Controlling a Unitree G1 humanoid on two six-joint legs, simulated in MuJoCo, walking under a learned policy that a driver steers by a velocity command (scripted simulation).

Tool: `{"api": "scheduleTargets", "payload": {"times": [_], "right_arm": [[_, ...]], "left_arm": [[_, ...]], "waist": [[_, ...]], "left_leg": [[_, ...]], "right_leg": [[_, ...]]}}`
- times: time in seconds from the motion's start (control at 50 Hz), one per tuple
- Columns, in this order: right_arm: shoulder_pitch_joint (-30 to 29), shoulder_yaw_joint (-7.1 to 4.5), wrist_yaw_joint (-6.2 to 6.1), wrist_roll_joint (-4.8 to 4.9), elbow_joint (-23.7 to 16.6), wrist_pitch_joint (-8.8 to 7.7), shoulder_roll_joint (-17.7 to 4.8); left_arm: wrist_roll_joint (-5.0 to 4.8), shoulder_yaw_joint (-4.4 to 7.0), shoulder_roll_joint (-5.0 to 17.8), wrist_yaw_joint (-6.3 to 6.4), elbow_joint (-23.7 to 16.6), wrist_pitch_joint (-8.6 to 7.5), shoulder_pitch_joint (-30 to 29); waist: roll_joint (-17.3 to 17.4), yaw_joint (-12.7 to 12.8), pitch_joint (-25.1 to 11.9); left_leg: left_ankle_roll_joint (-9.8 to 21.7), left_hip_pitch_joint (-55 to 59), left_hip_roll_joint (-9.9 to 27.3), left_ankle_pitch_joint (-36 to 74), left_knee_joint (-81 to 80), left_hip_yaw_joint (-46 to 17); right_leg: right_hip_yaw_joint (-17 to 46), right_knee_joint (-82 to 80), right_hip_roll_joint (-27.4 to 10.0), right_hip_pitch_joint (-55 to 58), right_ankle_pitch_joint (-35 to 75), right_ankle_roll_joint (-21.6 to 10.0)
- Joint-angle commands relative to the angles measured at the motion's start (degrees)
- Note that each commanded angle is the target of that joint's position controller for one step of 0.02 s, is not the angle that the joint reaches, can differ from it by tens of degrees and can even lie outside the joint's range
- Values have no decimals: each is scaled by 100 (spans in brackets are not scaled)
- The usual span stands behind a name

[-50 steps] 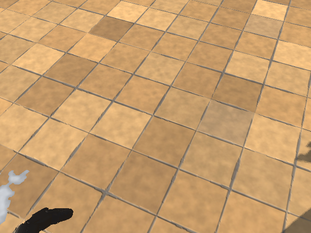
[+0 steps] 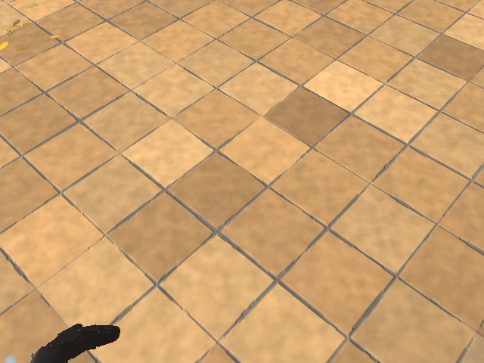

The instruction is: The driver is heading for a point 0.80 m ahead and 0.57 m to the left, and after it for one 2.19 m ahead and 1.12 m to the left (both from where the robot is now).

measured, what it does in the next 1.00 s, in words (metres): walks ahead, turning left: left foot, then right foot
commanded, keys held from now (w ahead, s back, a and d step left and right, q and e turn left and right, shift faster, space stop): w+q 1.00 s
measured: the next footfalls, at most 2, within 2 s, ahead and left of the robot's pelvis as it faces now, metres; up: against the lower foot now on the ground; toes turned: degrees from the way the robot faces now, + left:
left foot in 0.48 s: +0.37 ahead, +0.19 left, +0.00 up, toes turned +20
right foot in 0.98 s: +0.72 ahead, +0.14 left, +0.00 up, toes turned +38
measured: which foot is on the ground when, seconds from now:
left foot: up 0.00-0.46, down 0.48-0.98, up 1.00-1.00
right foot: down 0.00-0.50, up 0.52-0.96, down 0.98-1.00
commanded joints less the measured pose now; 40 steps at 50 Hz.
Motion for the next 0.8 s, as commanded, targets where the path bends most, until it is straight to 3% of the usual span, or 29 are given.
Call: {"api": "scheduleTargets", "payload": {"times": [0.02,0.04,0.06,0.08,0.12,0.18,0.3,0.36,0.4,0.44,0.46,0.48,0.5,0.52,0.54,0.56,0.58,0.6,0.62,0.68,0.8], "right_arm": [[396,-8,-9,147,-560,-175,-459],[-146,-114,-8,181,-638,-157,-798],[-397,-125,-27,140,-673,-126,-770],[-572,-139,-23,78,-713,-102,-697],[-541,-138,24,94,-741,-2,-466],[-825,-90,48,60,-926,103,-247],[-1713,-1,252,42,-1214,41,-123],[-2175,11,344,46,-1418,56,-145],[-2285,-27,389,32,-1526,78,-245],[-1966,-142,396,0,-1518,115,-467],[-1324,-263,382,6,-1362,133,-654],[-296,-470,307,34,-1045,170,-1005],[247,-628,177,91,-912,219,-1595],[-94,-570,218,89,-1178,107,-1806],[-153,-400,286,57,-1209,-11,-1258],[-311,-328,295,12,-1166,-99,-1054],[-679,-282,291,9,-1182,-137,-920],[-995,-219,267,-21,-1241,-152,-733],[-1162,-183,238,-79,-1317,-152,-672],[-1069,-207,140,-46,-1270,-195,-775],[-553,-246,-8,7,-999,-137,-901]], "left_arm": [[-14,417,1226,45,135,48,2000],[-32,325,872,64,86,56,1700],[5,284,755,66,68,63,1372],[27,250,593,69,100,74,1164],[66,245,521,93,161,34,1005],[21,329,712,120,298,-34,1040],[-14,421,1006,192,435,53,1197],[-97,471,1156,206,543,147,1444],[-168,514,1271,206,593,227,1503],[-235,572,1447,230,576,305,1442],[-267,580,1478,241,554,356,1363],[-225,515,1318,262,525,373,1395],[43,332,768,251,341,340,1624],[49,171,429,197,53,152,1717],[-178,291,985,130,-38,-16,1052],[-285,290,1017,100,-144,-120,810],[-177,281,937,147,-68,-162,843],[-46,323,988,178,-1,-136,921],[-15,340,995,163,26,-69,1016],[70,317,803,165,-23,83,928],[7,193,507,99,-416,60,-281]], "waist": [[-1427,936,-1776],[-933,990,-1037],[-590,855,-663],[-540,753,-361],[-721,564,-184],[-506,533,15],[-310,787,224],[-275,905,375],[-303,836,395],[-468,539,73],[-432,137,-279],[-232,-352,-804],[1001,-292,-1192],[1657,147,-2019],[814,-205,-1728],[648,-95,-1051],[160,185,-666],[206,392,-496],[350,532,-424],[254,579,-309],[415,147,52]], "left_leg": [[14,-3768,105,-585,3665,-244],[22,-3986,324,-78,3820,-199],[-8,-3799,551,369,3718,-54],[-27,-3661,698,665,3463,-32],[-44,-3216,900,965,3179,33],[-115,-3400,986,1301,2699,108],[-86,-3212,895,2758,918,532],[30,-3173,821,2725,387,733],[185,-3075,697,2326,180,883],[416,-2389,336,1745,124,1200],[583,-1527,69,1739,-74,1364],[804,22,-154,1958,-297,1283],[1336,1720,1006,1712,-512,-710],[2302,2690,2038,277,-1585,-3869],[2009,2485,2038,177,-1999,-3652],[1795,1827,1860,557,-1989,-2870],[1595,1018,1598,1181,-1972,-2257],[1481,433,1395,1780,-2022,-1800],[1462,44,1275,2109,-2145,-1618],[1537,-487,1094,2880,-2320,-1179],[1127,-851,715,2317,-2265,-813]], "right_leg": [[4117,-1221,-2363,4583,-2413,-1253],[3188,-1314,-2167,3920,-2302,-1012],[2475,-1401,-1941,3258,-1604,-890],[1952,-1534,-1738,2741,-1012,-856],[1229,-1832,-1539,2156,-423,-827],[618,-2125,-1605,1996,197,-980],[-581,-2253,-1456,2217,779,-852],[-847,-2168,-1586,2622,862,-750],[-996,-1884,-1689,2965,1465,-654],[-1206,-1042,-1676,3153,3277,-535],[-1366,-98,-1557,3012,3911,-432],[-1488,1262,-1320,2279,3587,-228],[-1532,3308,-813,314,249,99],[-303,4759,226,-1343,-3024,272],[394,4989,-82,-1954,-2687,156],[318,4685,-303,-2097,-2177,9],[346,4167,-542,-1761,-1738,1],[389,3690,-699,-1363,-1448,38],[413,3517,-755,-1051,-1252,83],[276,2830,-634,-868,-784,346],[234,540,-185,-530,1029,512]]}}
Keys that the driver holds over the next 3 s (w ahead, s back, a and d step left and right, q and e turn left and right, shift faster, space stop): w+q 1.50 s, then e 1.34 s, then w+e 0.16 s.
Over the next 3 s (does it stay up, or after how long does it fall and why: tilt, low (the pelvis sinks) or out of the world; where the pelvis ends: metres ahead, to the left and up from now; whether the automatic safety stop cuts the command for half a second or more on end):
stays up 0.88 0.54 0.02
